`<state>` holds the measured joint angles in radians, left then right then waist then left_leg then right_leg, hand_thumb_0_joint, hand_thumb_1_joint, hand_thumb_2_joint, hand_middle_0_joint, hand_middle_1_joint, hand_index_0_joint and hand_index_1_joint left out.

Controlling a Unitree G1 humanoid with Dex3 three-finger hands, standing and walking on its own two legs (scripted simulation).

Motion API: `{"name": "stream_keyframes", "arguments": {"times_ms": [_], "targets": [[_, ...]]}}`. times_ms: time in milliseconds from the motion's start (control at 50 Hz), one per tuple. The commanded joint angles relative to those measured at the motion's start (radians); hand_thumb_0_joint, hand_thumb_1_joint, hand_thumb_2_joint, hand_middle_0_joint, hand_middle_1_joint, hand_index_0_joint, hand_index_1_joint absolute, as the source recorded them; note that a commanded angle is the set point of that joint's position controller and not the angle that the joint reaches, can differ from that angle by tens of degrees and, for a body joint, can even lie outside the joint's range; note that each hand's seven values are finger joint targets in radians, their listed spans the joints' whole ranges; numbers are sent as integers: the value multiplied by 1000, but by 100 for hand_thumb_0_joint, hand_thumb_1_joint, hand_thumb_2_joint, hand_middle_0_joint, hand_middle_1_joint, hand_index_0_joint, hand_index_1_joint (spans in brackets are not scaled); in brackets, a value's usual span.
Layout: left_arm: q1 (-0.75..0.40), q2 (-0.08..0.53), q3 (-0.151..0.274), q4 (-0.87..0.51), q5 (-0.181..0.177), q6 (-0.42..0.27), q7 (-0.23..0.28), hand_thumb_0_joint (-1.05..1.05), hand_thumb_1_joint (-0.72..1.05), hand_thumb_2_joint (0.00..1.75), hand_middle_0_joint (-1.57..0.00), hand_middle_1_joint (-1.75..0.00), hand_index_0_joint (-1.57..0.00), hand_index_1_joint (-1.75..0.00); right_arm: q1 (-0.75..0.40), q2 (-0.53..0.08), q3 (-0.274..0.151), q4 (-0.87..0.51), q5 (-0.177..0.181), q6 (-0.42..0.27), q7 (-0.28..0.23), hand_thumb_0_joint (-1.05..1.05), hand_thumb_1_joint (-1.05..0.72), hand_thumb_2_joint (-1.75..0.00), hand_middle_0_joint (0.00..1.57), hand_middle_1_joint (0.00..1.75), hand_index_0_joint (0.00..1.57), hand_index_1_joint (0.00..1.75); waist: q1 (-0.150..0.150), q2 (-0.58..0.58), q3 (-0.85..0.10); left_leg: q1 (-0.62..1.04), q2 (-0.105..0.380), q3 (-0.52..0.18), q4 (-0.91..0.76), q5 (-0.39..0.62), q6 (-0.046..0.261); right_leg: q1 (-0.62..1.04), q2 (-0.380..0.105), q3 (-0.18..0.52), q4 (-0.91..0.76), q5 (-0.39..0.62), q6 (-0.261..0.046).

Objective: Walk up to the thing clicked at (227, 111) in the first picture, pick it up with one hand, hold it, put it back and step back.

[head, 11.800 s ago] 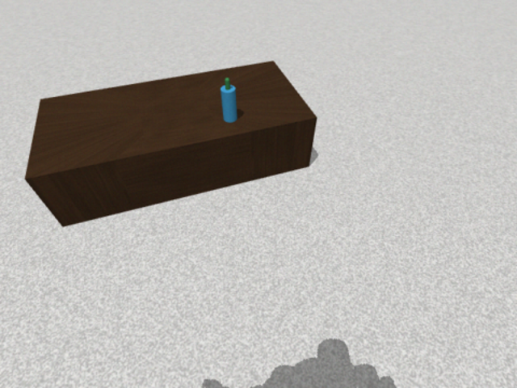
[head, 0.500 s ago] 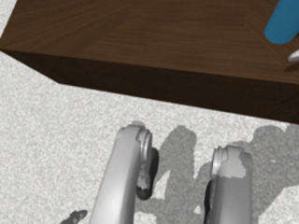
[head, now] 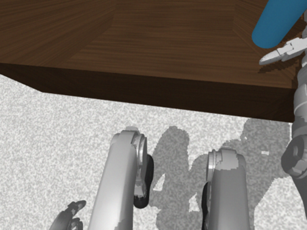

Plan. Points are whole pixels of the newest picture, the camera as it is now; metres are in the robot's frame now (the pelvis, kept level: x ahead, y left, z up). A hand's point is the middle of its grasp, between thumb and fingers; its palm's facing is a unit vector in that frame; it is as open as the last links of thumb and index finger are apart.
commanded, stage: close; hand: right
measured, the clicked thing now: (288, 1) +0.59 -0.17 +0.04
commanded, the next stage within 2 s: settle in 0.88 s
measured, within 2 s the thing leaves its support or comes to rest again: leaves its support in 1.34 s
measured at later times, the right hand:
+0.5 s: hand (280, 17) +0.58 -0.17 +0.01, palm faces +0.04 +1.00 -0.03, open 14.2 cm
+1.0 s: hand (282, 12) +0.59 -0.17 +0.02, palm faces +0.04 +1.00 -0.04, open 9.4 cm
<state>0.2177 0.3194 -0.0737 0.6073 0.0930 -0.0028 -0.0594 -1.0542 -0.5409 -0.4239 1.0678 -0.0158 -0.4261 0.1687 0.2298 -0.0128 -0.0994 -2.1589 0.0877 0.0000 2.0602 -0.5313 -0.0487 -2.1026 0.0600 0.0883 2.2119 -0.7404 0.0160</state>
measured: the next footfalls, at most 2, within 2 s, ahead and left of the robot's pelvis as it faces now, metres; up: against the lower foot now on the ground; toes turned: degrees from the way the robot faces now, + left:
none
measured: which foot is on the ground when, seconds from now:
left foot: down 0.00-1.00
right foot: down 0.00-1.00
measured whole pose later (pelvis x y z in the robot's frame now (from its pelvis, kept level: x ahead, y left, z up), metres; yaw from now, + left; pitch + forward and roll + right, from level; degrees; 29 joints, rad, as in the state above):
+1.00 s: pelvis +0.00 +0.00 +0.00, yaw +0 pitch +36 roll +6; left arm 0.26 0.32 -0.11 0.60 0.09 0.05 -0.07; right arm -1.16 -0.59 -0.40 1.16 -0.04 -0.41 0.12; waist 0.27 -0.02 -0.08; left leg -2.16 0.08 0.00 2.05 -0.51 -0.05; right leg -2.11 0.06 0.09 2.21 -0.72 0.01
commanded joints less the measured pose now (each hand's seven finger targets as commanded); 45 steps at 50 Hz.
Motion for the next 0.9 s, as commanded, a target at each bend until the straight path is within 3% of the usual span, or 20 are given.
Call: {"name": "stream_keyframes", "arguments": {"times_ms": [0,60,140,300,380,460,520,540,600,680,760,880], "targets": [[228,225,79,-11,-4,4,12,0,85,95,-21,-31,-18,-34,-431,-169,11,-204,18,-63,1,0,52,-2,8,3,8,3,39,-239,-716,512,-23,67,-142,163,77,386,-22,-58,-308,254,-28],[232,223,80,-1,-7,7,9,0,88,92,-21,-31,-20,-33,-407,-166,-4,-148,30,-58,-4,0,47,-1,26,10,24,10,45,-186,-681,531,-24,66,-153,132,71,315,-17,-61,-303,208,-37],[217,226,75,-22,-9,10,9,0,88,92,-21,-31,-20,-32,-469,-189,-8,-156,24,-77,-16,0,46,-6,44,22,43,22,51,-161,-689,515,-27,64,-155,93,68,295,-14,-61,-302,160,-44],[235,227,65,-17,4,22,5,0,88,91,-21,-31,-20,-32,-529,-226,-3,-114,-12,-94,-39,0,46,-10,60,32,59,32,56,-214,-726,520,-29,64,-141,97,73,317,-14,-64,-304,166,-38],[234,226,56,-16,6,27,6,0,88,91,-21,-31,-20,-32,-552,-207,21,-111,-16,-86,-44,0,44,-16,69,40,67,40,63,-237,-724,517,-29,68,-142,102,74,329,-16,-62,-307,166,-35],[249,234,60,-16,5,32,5,0,88,91,-21,-31,-20,-31,-563,-214,19,-122,-21,-78,-53,0,39,-25,78,50,77,50,68,-251,-732,503,-29,76,-135,118,77,356,-16,-49,-315,193,-30],[250,237,57,-16,3,35,3,0,88,91,-21,-31,-20,-32,-548,-178,35,-99,-20,-69,-56,0,33,-33,89,60,88,60,74,-265,-690,446,-27,85,-121,125,80,390,-20,-25,-332,199,-22],[261,235,58,-12,5,37,2,0,89,91,-20,-31,-20,-31,-555,-200,26,-102,-21,-68,-59,0,31,-35,91,63,90,63,72,-269,-699,471,-28,81,-125,138,81,379,-19,-36,-323,220,-23],[264,229,52,-17,5,41,1,0,89,90,-20,-30,-20,-31,-568,-210,26,-109,-23,-70,-64,0,23,-43,96,69,95,70,77,-248,-682,497,-27,78,-136,133,78,343,-16,-49,-314,213,-30],[261,236,54,-18,4,40,3,0,89,90,-21,-30,-20,-31,-571,-181,53,-100,-25,-69,-60,0,10,-57,103,81,103,81,90,-253,-678,466,-28,80,-145,106,79,359,-17,-42,-325,177,-31],[272,240,47,-2,2,41,6,0,89,90,-20,-30,-20,-31,-564,-212,35,-79,-23,-62,-59,0,-4,-69,112,92,111,92,87,-251,-664,470,-27,81,-146,107,77,354,-18,-42,-322,178,-32],[290,234,48,1,-3,44,6,0,90,89,-20,-30,-20,-31,-521,-244,8,-95,-13,-52,-52,0,-19,-95,123,115,123,115,73,-226,-730,571,-29,73,-164,134,73,335,-16,-62,-313,207,-38]]}}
